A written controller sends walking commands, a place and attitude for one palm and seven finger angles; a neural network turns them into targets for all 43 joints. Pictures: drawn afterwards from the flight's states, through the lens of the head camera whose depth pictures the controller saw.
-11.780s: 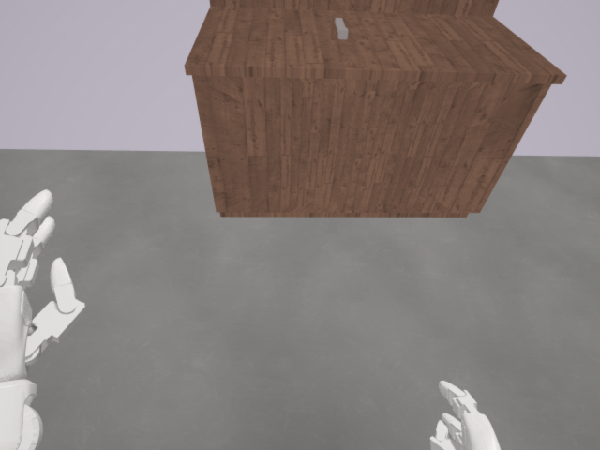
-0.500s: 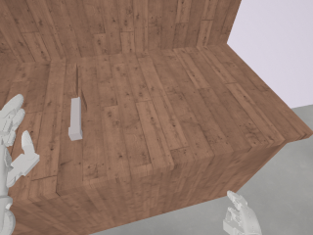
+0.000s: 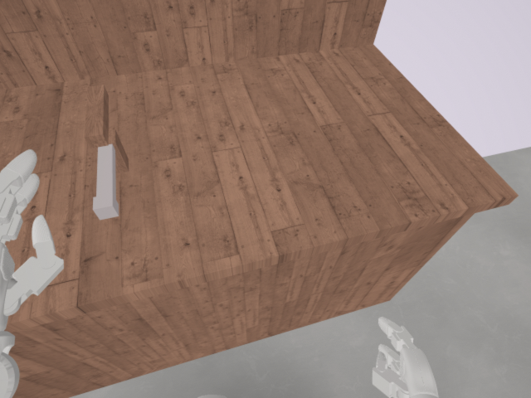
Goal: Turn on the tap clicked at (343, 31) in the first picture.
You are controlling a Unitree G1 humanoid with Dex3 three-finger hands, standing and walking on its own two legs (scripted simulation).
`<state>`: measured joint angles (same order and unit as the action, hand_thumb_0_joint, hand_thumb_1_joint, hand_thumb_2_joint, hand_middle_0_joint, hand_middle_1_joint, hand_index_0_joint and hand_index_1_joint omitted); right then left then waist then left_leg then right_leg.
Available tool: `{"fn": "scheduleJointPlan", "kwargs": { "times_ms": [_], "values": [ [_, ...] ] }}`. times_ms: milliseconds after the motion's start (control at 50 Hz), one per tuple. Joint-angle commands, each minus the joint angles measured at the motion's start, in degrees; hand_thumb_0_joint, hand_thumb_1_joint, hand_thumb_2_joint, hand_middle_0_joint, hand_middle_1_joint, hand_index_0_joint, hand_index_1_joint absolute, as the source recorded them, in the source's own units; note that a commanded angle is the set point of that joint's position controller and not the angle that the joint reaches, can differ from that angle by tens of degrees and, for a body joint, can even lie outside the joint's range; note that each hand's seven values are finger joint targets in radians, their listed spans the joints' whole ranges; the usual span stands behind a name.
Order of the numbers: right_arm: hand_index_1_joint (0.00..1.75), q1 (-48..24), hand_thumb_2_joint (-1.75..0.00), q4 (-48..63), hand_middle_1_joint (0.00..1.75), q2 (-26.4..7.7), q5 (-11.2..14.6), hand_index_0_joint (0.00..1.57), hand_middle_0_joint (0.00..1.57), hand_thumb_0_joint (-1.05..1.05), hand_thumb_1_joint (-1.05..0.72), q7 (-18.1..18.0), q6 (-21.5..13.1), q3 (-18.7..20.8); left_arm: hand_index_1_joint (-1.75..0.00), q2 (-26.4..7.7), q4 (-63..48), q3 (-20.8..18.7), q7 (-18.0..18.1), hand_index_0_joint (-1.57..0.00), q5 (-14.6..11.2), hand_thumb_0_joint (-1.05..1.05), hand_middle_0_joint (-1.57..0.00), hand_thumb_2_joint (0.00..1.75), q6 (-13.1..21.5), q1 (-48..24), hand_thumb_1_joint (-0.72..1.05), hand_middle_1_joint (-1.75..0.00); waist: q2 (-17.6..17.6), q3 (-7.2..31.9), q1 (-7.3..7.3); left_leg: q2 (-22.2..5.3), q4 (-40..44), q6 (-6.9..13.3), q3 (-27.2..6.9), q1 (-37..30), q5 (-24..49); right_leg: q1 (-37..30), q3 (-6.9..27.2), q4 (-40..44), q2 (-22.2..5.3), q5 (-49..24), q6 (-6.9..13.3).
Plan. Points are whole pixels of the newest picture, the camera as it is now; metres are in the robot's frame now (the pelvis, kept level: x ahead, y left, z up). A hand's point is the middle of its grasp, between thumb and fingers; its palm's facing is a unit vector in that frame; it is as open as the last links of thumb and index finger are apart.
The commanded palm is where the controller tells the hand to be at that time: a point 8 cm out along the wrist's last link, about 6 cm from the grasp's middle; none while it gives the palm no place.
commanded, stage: shuffle to correct the standing spot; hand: left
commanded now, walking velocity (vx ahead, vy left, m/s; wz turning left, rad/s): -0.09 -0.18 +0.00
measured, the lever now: (106, 206) +0.36 +0.28 +0.06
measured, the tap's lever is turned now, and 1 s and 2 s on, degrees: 0 0 0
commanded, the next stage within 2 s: come to a stop and stand still in 1.26 s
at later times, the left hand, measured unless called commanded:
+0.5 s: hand (64, 292) +0.19 +0.21 +0.17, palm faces +0.29 -0.82 -0.50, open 7.4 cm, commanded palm +0.12 +0.26 +0.18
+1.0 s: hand (42, 331) +0.15 +0.22 +0.16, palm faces +0.33 -0.88 -0.35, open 7.4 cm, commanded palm +0.10 +0.27 +0.18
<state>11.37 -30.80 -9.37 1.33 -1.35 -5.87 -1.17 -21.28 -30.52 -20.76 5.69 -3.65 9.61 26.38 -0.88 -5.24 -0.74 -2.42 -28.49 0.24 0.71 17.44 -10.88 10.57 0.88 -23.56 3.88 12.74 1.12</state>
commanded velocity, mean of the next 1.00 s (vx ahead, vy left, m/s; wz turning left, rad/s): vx -0.17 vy -0.18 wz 0.00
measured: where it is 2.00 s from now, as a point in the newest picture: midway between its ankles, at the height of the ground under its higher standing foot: outside the picture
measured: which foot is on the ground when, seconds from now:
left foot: down 0.00-0.84, up 0.86-0.98, down 1.00-1.00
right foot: down 0.00-1.00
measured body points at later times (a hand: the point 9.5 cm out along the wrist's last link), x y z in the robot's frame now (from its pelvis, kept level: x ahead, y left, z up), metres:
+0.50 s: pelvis -0.03 -0.02 -0.01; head +0.03 +0.00 +0.43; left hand +0.17 +0.25 +0.20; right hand +0.15 -0.26 -0.09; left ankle +0.05 +0.11 -0.74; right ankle +0.00 -0.11 -0.74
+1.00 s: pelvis -0.06 -0.01 -0.02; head -0.04 +0.03 +0.42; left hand +0.13 +0.27 +0.18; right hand +0.10 -0.24 -0.09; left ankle -0.06 +0.09 -0.73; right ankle -0.06 -0.13 -0.74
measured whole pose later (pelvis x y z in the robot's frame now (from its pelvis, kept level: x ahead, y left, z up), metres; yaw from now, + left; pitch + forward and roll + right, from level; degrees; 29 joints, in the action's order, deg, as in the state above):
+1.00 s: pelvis -0.06 -0.01 -0.02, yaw -1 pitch -1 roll -3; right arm 13.3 -32.3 -10.5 1.4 -0.1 -3.5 -0.3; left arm -22.4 -36.1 -22.0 5.4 -4.2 9.4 28.0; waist 1.6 -2.4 0.7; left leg -1.1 -46.4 0.3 -0.6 20.8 -21.4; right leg 16.5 -2.0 -38.2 2.2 20.7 1.3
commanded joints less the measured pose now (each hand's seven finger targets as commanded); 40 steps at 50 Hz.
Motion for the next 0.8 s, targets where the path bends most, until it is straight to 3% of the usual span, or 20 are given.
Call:
{"fn": "scheduleJointPlan", "kwargs": {
  "times_ms": [0,20,100,120,200,220,300,360,440,480,500,540,560,600,620,660,700,720,760,780],
  "values": [
    [0.30,-4.3,-0.90,8.4,0.30,-7.8,0.4,0.20,0.20,0.00,-0.90,-1.1,-2.8,4.1,-0.30,-11.1,-12.6,-8.6,1.2,-0.20,-0.8,0.00,-0.20,0.90,3.0,-1.4,0.90,-0.30,0.2,10.3,0.52,-5.1,1.8,1.0,-5.0,-6.6,-2.9,3.2,6.4,4.7,-7.5,-6.6,1.5],
    [0.30,-3.9,-0.90,7.9,0.30,-8.1,0.0,0.20,0.20,0.00,-0.90,-1.1,-2.5,3.9,-0.30,-9.5,-11.8,-7.0,1.0,-0.20,-1.1,0.00,-0.20,0.90,3.0,-1.9,0.90,-0.30,1.0,10.7,0.65,-4.6,0.9,1.0,-4.2,-6.8,-2.4,3.7,6.3,4.8,-7.5,-6.7,1.4],
    [0.30,-4.5,-0.90,8.2,0.30,-7.6,0.0,0.20,0.20,0.00,-0.90,-1.8,-2.9,4.2,-0.30,-12.1,-14.9,-8.8,1.2,-0.20,-1.4,0.00,-0.20,0.90,3.6,-2.5,0.90,-0.30,-1.4,10.8,0.42,-5.0,-2.9,0.9,-3.9,-8.2,7.6,5.6,7.8,3.1,-9.4,-15.2,2.1],
    [0.30,-3.8,-0.90,8.0,0.30,-7.7,-0.4,0.20,0.20,0.00,-0.90,-1.7,-2.4,3.8,-0.30,-10.5,-14.0,-7.5,0.9,-0.20,-1.6,0.00,-0.20,0.90,3.8,-1.9,0.90,-0.30,-0.4,11.3,0.38,-4.9,-2.9,1.0,-3.7,-7.7,9.6,4.8,6.4,2.6,-8.8,-15.6,1.3],
    [0.30,-3.8,-0.90,7.9,0.30,-7.7,-0.4,0.20,0.20,0.00,-0.90,-1.9,-2.6,4.7,-0.30,-12.5,-14.1,-10.2,0.9,-0.20,-1.0,0.00,-0.20,0.90,5.5,0.2,0.90,-0.30,-0.7,11.6,0.56,-4.9,-5.7,1.1,-3.2,-8.7,16.3,5.7,6.2,1.3,-9.7,-23.9,0.5],
    [0.30,-2.8,-0.90,7.7,0.30,-7.9,-0.8,0.20,0.20,0.00,-0.90,-1.6,-2.0,4.5,-0.30,-10.8,-13.7,-8.8,0.6,-0.20,-1.1,0.00,-0.20,0.90,6.0,1.2,0.90,-0.30,-0.4,12.8,0.68,-4.8,-5.0,1.4,-3.1,-8.5,17.4,4.6,4.8,0.7,-9.0,-23.6,-0.1],
    [0.30,-3.5,-0.90,7.5,0.30,-7.7,-0.7,0.20,0.20,0.00,-0.90,-1.9,-2.7,5.2,-0.30,-13.3,-14.4,-12.5,0.4,-0.20,-0.8,0.00,-0.20,0.90,8.1,3.5,0.90,-0.30,-2.4,13.7,0.64,-6.5,-4.6,2.0,-4.5,-8.7,20.1,5.5,4.1,-0.7,-8.4,-22.3,-0.8],
    [0.30,-3.0,-0.90,7.3,0.30,-7.8,-1.2,0.20,0.20,0.00,-0.90,-1.8,-3.1,5.5,-0.30,-13.1,-15.3,-13.1,-0.2,-0.20,-0.9,0.00,-0.20,0.90,9.5,3.2,0.90,-0.30,-3.1,14.4,0.66,-8.3,-4.0,2.6,-5.5,-3.7,15.6,3.2,3.2,-2.1,-7.7,-16.2,-1.8],
    [0.30,-2.1,-0.90,7.0,0.30,-7.7,-1.0,0.20,0.20,0.00,-0.90,-2.1,-4.2,6.0,-0.30,-13.8,-16.4,-13.7,-0.1,-0.20,-1.1,0.00,-0.20,0.90,10.2,2.8,0.90,-0.30,0.7,13.1,1.23,-3.8,-7.7,0.9,-3.4,-3.7,-2.9,8.7,6.9,1.8,-10.5,-11.5,1.1],
    [0.30,-1.4,-0.90,7.0,0.30,-7.6,-0.6,0.20,0.20,0.00,-0.90,-2.2,-4.5,6.0,-0.30,-13.6,-15.9,-13.3,0.4,-0.20,-1.4,0.00,-0.20,0.90,9.1,3.3,0.90,-0.30,3.3,11.9,1.30,-0.4,-11.4,0.0,-1.2,-6.4,-12.0,15.3,10.5,5.7,-13.4,0.9,3.7],
    [0.30,-1.4,-0.90,6.6,0.30,-7.8,-0.5,0.20,0.20,0.00,-0.90,-2.4,-4.5,5.7,-0.30,-13.3,-15.6,-12.9,0.9,-0.20,-1.7,0.00,-0.20,0.90,8.2,4.1,0.90,-0.30,2.6,12.0,1.41,-0.3,-11.1,-0.1,-1.6,-8.8,-12.3,17.6,11.6,6.4,-14.1,5.7,5.5],
    [0.30,-2.2,-0.90,7.2,0.30,-7.7,-1.0,0.20,0.20,0.00,-0.90,-2.6,-4.3,4.8,-0.30,-12.8,-16.3,-11.8,1.1,-0.20,-1.8,0.00,-0.20,0.90,6.8,3.7,0.90,-0.30,0.4,10.2,1.24,-3.1,-5.2,1.1,-4.1,-8.5,-14.0,19.8,8.5,3.6,-10.7,12.6,4.2],
    [0.30,-2.4,-0.90,7.2,0.30,-7.8,-1.1,0.20,0.20,0.00,-0.90,-2.6,-4.0,4.1,-0.30,-11.8,-15.1,-10.8,0.9,-0.20,-2.0,0.00,-0.20,0.90,5.9,3.7,0.90,-0.30,-2.3,9.1,1.35,-5.9,0.6,2.3,-7.9,-5.8,-15.8,18.6,5.7,1.1,-7.2,14.2,2.1],
    [0.30,-4.2,-0.90,7.9,0.30,-9.0,-1.0,0.20,0.20,0.00,-0.90,-2.7,-4.1,3.8,-0.30,-12.6,-16.2,-11.0,1.2,-0.20,-1.4,0.00,-0.20,0.90,4.8,1.0,0.90,-0.30,-12.3,8.7,1.17,-16.0,13.6,6.1,-20.4,3.9,-24.6,9.5,1.0,-13.6,-1.8,12.4,-1.5],
    [0.30,-3.5,-0.90,7.7,0.30,-8.6,-1.5,0.20,0.20,0.00,-0.90,-2.5,-3.6,3.6,-0.30,-10.8,-15.0,-9.2,1.0,-0.20,-1.0,0.00,-0.20,0.90,4.2,-0.5,0.90,-0.30,-12.9,7.9,1.27,-17.9,16.7,7.6,-22.2,9.6,-27.5,5.3,1.2,-20.9,-1.1,12.8,-1.7],
    [0.30,-2.2,-0.90,7.5,0.30,-9.6,-1.3,0.20,0.20,0.00,-0.90,-1.5,-3.2,4.9,-0.30,-9.9,-15.3,-8.3,0.6,-0.20,-0.3,0.00,-0.20,0.90,3.9,-4.8,0.90,-0.30,-12.5,7.5,0.86,-16.1,15.9,6.5,-16.4,11.1,-26.4,2.3,0.1,-23.0,-0.4,13.8,-1.2],
    [0.30,-1.9,-0.90,8.5,0.30,-9.8,-0.6,0.20,0.20,0.00,-0.90,-0.2,-3.7,5.6,-0.30,-10.4,-16.2,-8.2,0.6,-0.20,0.1,0.00,-0.20,0.90,3.2,-5.8,0.90,-0.30,-14.2,8.2,0.44,-13.5,11.8,4.4,-11.5,6.9,-25.7,1.5,-2.3,-15.5,-0.7,13.4,-0.3],
    [0.30,-1.5,-0.90,8.0,0.30,-9.9,-0.8,0.20,0.20,0.00,-0.90,0.3,-3.5,5.3,-0.30,-8.6,-14.9,-6.4,0.4,-0.20,0.1,0.00,-0.20,0.90,2.8,-5.5,0.90,-0.30,-14.4,7.4,0.55,-12.0,10.4,3.6,-11.5,6.8,-28.1,0.7,-3.4,-10.5,-0.3,12.3,0.0],
    [0.30,-1.6,-0.90,8.4,0.30,-9.9,-0.6,0.20,0.20,0.00,-0.90,1.4,-3.0,5.6,-0.30,-9.1,-15.0,-6.4,-0.1,-0.20,0.6,0.00,-0.20,0.90,2.2,-5.6,0.90,-0.30,-10.6,7.4,0.38,-8.6,3.4,1.9,-8.8,6.7,-28.0,-2.7,-4.7,-2.7,-0.2,8.5,1.4],
    [0.30,-1.8,-0.90,8.7,0.30,-9.5,-0.4,0.20,0.20,0.00,-0.90,1.8,-2.7,5.6,-0.30,-10.2,-15.3,-7.1,-0.2,-0.20,0.7,0.00,-0.20,0.90,2.1,-5.8,0.90,-0.30,-7.1,7.8,0.52,-5.8,-4.2,1.2,-5.7,6.6,-26.6,-2.6,-3.9,0.3,-2.0,6.6,2.7]
  ]
}}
